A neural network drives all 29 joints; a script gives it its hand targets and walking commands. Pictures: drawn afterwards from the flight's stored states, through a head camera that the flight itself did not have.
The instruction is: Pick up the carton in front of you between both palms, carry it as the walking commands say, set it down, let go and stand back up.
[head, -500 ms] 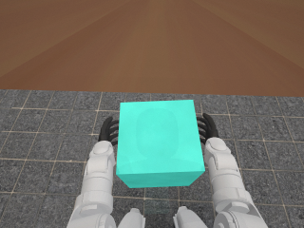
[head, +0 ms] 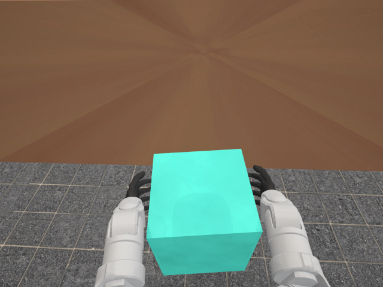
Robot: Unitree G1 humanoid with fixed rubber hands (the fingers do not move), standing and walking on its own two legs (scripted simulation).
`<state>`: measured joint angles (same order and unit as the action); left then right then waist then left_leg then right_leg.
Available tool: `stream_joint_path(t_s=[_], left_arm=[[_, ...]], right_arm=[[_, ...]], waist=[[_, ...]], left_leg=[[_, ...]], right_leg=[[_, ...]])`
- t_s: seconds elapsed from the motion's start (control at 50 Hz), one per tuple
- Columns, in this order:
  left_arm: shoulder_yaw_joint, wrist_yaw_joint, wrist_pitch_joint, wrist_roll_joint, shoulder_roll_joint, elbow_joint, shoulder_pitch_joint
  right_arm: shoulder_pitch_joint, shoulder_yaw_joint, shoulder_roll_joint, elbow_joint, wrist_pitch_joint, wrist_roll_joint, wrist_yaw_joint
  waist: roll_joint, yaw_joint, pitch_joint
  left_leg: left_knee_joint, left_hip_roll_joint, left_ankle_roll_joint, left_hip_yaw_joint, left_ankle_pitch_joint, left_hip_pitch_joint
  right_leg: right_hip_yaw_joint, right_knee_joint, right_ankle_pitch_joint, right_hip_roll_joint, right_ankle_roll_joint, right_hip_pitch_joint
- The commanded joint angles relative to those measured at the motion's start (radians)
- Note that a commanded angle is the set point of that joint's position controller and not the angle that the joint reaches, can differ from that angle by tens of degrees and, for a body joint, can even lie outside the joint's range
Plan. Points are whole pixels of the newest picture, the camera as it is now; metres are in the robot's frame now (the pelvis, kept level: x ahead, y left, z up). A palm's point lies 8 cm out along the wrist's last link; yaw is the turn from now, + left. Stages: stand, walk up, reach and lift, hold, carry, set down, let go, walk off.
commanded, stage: reach and lift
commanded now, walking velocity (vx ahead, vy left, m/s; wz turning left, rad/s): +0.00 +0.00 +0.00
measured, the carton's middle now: (200, 214) +0.29 +0.00 -0.05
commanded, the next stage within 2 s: hold in 0.82 s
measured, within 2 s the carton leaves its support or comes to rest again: neither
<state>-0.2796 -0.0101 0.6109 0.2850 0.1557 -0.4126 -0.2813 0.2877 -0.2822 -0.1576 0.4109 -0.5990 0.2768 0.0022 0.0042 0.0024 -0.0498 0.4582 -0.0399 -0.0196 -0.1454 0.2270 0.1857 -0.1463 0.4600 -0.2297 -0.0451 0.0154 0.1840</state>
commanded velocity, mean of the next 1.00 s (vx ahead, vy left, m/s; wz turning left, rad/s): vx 0.00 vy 0.00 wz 0.00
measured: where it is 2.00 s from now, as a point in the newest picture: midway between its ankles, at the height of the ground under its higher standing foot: outside the picture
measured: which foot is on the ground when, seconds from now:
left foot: down 0.00-1.00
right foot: down 0.00-1.00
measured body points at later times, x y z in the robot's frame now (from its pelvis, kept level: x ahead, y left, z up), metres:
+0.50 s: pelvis +0.01 +0.00 +0.00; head -0.02 +0.00 +0.45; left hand +0.31 +0.15 +0.02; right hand +0.31 -0.15 +0.03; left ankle +0.02 +0.13 -0.74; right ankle +0.02 -0.13 -0.74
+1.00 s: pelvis +0.01 +0.00 +0.01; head -0.04 +0.00 +0.45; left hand +0.30 +0.15 +0.05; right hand +0.31 -0.15 +0.05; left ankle +0.02 +0.13 -0.74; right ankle +0.02 -0.13 -0.74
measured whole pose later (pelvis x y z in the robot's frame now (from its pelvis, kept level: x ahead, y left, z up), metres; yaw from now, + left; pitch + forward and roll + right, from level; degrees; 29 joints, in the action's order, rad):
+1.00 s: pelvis +0.01 +0.00 +0.01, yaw +0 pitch -6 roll +0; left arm -0.20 -0.01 0.74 0.25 0.15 -0.21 -0.23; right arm 0.24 -0.20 -0.15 0.21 -0.73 0.25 0.00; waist 0.00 0.01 -0.01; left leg 0.35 -0.03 -0.02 -0.14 0.19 0.06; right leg -0.14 0.35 -0.19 -0.03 0.01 0.05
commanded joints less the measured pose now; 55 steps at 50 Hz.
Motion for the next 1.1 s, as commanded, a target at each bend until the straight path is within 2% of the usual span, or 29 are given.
stream_joint_path(t_s=[0.0,0.12,0.22,0.46,0.64,0.8,0.88,0.92,1.0,1.08], left_arm=[[0.556,0.272,-0.035,-0.238,0.979,0.023,-0.617],[0.545,0.274,-0.025,-0.232,0.980,0.000,-0.614],[0.543,0.270,-0.014,-0.232,0.974,0.012,-0.587],[0.580,0.252,0.017,-0.252,0.945,0.123,-0.475],[0.601,0.251,0.039,-0.268,0.928,0.181,-0.435],[0.610,0.253,0.054,-0.274,0.925,0.201,-0.456],[0.689,0.248,0.079,-0.324,0.942,0.294,-0.477],[0.657,0.243,0.106,-0.308,0.914,0.271,-0.457],[0.565,0.244,0.126,-0.252,0.872,0.175,-0.474],[0.584,0.256,0.116,-0.271,0.916,0.181,-0.548]], right_arm=[[0.563,0.543,-1.001,0.021,0.020,-0.224,-0.267],[0.572,0.530,-0.983,0.033,0.014,-0.207,-0.265],[0.550,0.533,-0.970,0.013,0.003,-0.206,-0.263],[0.438,0.576,-0.953,-0.089,-0.031,-0.238,-0.253],[0.388,0.591,-0.945,-0.142,-0.055,-0.248,-0.247],[0.413,0.602,-0.945,-0.167,-0.070,-0.255,-0.247],[0.426,0.676,-0.950,-0.252,-0.094,-0.297,-0.245],[0.417,0.654,-0.919,-0.234,-0.119,-0.281,-0.240],[0.432,0.554,-0.881,-0.137,-0.138,-0.233,-0.244],[0.509,0.575,-0.920,-0.151,-0.126,-0.253,-0.258]], waist=[[-0.007,-0.004,-0.192],[-0.010,0.003,-0.206],[-0.007,0.005,-0.213],[-0.008,-0.002,-0.224],[-0.002,0.002,-0.203],[0.000,0.000,-0.196],[-0.006,0.004,-0.250],[-0.006,0.004,-0.191],[-0.005,0.003,-0.064],[-0.006,0.001,-0.122]], left_leg=[[-0.073,-0.049,0.011,0.086,-0.009,-0.045],[-0.081,-0.050,0.007,0.086,-0.019,-0.065],[-0.091,-0.053,0.003,0.085,-0.077,-0.089],[-0.112,-0.062,-0.003,0.079,-0.246,-0.149],[-0.127,-0.067,-0.004,0.076,-0.281,-0.170],[-0.132,-0.067,-0.003,0.078,-0.248,-0.171],[-0.135,-0.068,-0.007,0.068,-0.292,-0.209],[-0.150,-0.064,-0.006,0.068,-0.246,-0.190],[-0.173,-0.057,-0.001,0.085,-0.080,-0.138],[-0.161,-0.055,-0.002,0.089,-0.080,-0.149]], right_leg=[[0.080,-0.074,0.025,-0.040,-0.008,-0.031],[0.086,-0.080,0.029,-0.044,-0.007,-0.042],[0.089,-0.088,0.084,-0.050,-0.004,-0.068],[0.081,-0.110,0.262,-0.058,0.008,-0.145],[0.074,-0.125,0.309,-0.058,0.013,-0.168],[0.076,-0.131,0.274,-0.058,0.012,-0.169],[0.074,-0.136,0.316,-0.062,0.012,-0.200],[0.074,-0.149,0.269,-0.059,0.009,-0.184],[0.082,-0.171,0.095,-0.049,0.002,-0.130],[0.087,-0.158,0.091,-0.049,0.003,-0.141]])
